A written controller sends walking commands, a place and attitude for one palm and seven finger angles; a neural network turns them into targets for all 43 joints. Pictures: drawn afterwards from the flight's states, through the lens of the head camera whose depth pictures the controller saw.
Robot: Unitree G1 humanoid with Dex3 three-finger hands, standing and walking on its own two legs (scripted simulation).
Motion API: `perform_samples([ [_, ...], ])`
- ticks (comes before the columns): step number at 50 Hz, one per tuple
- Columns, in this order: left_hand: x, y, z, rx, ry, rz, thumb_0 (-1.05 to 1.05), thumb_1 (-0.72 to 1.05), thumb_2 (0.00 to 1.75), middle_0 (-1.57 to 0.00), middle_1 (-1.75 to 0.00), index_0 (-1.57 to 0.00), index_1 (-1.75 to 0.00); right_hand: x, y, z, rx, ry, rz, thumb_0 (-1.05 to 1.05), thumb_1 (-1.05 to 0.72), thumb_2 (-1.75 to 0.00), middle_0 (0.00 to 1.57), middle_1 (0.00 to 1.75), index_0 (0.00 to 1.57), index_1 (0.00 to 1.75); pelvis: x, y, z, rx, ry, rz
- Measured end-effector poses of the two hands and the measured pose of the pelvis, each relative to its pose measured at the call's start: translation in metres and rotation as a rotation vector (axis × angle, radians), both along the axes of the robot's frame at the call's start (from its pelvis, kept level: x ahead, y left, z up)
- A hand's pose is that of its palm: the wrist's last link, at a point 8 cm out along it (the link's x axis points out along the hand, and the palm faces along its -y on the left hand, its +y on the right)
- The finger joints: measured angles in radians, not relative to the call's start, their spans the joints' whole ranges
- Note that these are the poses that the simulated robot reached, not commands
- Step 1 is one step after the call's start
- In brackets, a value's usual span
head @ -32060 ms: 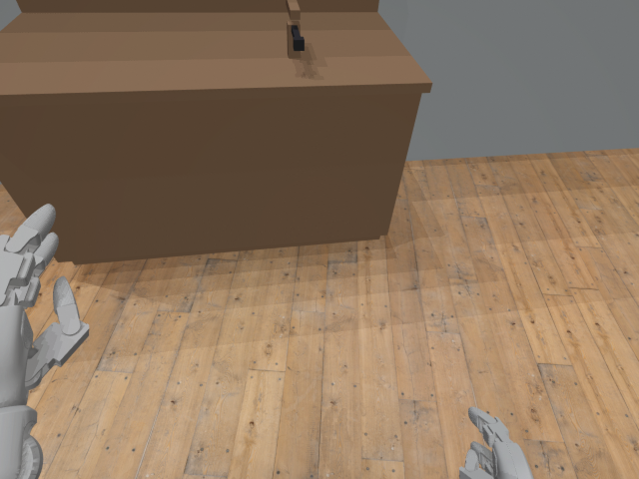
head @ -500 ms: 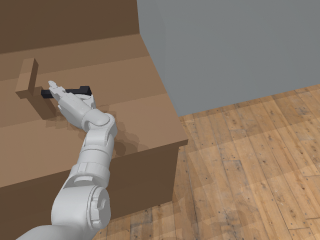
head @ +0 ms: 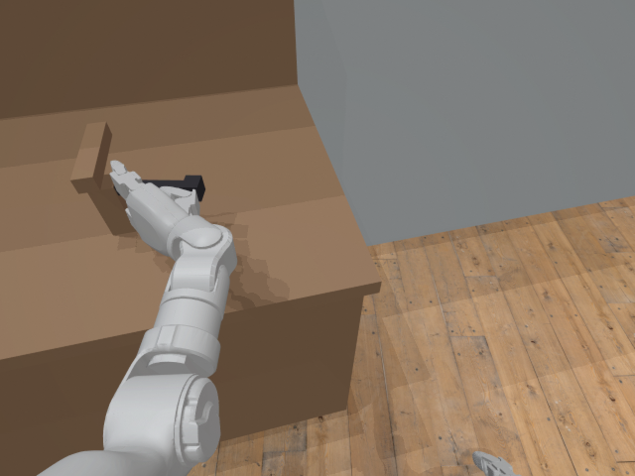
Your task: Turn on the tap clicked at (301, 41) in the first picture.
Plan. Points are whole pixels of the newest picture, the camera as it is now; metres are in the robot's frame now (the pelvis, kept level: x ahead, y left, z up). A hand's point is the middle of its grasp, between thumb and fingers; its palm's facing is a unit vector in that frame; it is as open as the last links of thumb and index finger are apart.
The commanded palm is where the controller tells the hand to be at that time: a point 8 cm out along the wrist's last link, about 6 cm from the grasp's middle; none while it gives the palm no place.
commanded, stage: lift the hand up off the lever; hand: left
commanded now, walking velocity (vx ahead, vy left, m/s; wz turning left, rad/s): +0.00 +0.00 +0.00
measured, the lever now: (193, 188) +0.50 +0.20 +0.09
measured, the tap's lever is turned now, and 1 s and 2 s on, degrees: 75 75 75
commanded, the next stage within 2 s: draw the hand back beside the body in 1.44 s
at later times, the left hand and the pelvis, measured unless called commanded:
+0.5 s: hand (193, 188) +0.45 +0.18 +0.14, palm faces +0.78 -0.62 -0.09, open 7.8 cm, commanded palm +0.39 +0.19 +0.15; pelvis +0.00 +0.00 +0.00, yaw -1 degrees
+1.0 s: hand (184, 180) +0.44 +0.18 +0.16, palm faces +0.77 -0.63 -0.07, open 7.8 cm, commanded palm +0.38 +0.20 +0.17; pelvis +0.01 +0.00 +0.01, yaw -1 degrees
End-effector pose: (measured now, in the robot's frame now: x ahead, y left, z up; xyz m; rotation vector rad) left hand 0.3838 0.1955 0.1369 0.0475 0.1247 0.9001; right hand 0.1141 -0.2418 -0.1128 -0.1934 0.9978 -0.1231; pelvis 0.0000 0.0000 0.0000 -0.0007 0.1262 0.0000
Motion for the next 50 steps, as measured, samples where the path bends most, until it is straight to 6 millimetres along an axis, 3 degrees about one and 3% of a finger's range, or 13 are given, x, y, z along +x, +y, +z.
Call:
perform_samples([
  [22,0.007,-0.001,0.012,-0.004,0.003,0.002,0.02,0.89,0.90,-0.16,-0.15,-0.15,-0.15,-0.028,0.005,-0.007,0.019,0.060,-0.040,0.01,-0.91,-0.90,0.20,0.30,0.20,0.29,0.003,0.005,0.003,0.002,-0.005,-0.020],
  [50,-0.003,0.003,0.033,-0.021,-0.010,-0.009,0.02,0.90,0.90,-0.16,-0.15,-0.15,-0.15,0.028,0.011,0.011,0.024,-0.061,0.012,0.01,-0.91,-0.90,0.20,0.30,0.20,0.29,0.010,0.002,0.009,0.008,-0.047,-0.016],
])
